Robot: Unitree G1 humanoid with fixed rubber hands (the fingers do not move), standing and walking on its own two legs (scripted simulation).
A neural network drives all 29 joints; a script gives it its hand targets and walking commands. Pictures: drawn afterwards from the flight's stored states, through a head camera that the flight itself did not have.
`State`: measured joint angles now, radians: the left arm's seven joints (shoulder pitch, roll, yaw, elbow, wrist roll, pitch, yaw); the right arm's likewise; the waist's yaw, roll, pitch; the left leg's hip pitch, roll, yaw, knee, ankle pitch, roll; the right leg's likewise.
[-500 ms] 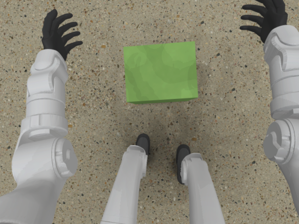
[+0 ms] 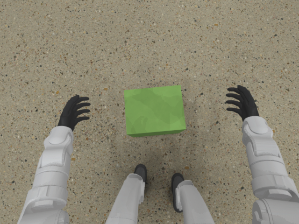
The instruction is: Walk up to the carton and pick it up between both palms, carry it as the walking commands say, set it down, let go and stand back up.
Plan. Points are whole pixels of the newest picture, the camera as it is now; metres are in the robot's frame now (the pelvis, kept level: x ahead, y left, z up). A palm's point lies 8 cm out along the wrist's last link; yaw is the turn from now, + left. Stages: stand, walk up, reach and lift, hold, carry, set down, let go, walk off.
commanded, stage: let go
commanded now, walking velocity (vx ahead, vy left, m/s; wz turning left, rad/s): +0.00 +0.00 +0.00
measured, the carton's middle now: (154, 114) +0.47 +0.04 -0.59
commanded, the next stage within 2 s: stand in 0.94 s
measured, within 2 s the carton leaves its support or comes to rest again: neither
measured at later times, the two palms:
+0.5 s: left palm (60, 191) +0.19 +0.22 -0.01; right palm (291, 191) +0.22 -0.25 -0.01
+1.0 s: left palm (50, 185) +0.20 +0.24 -0.01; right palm (290, 199) +0.20 -0.25 -0.02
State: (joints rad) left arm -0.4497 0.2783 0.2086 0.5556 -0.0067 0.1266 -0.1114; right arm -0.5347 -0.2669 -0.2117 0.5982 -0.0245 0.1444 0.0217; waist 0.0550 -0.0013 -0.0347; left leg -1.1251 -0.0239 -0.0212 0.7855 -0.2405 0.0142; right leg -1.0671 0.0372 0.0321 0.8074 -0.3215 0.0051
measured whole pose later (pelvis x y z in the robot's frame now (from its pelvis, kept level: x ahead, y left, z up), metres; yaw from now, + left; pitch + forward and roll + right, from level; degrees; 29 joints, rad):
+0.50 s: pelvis +0.03 -0.02 +0.05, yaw +1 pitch +3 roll +0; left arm 0.23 0.22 0.05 0.40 0.00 0.06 -0.08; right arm 0.17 -0.21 -0.07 0.45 -0.01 0.05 0.05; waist 0.02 0.00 0.06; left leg -0.29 -0.02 -0.03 0.46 -0.21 -0.01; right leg -0.23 0.03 0.03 0.48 -0.29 -0.02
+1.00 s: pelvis +0.05 -0.01 +0.05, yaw +1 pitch -4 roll +0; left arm 0.20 0.25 0.04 0.46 0.02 0.16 -0.01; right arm 0.20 -0.23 -0.02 0.54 -0.03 0.08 0.02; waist 0.00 -0.01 0.05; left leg -0.16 -0.03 -0.03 0.49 -0.27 0.01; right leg -0.09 0.02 0.03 0.49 -0.33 -0.01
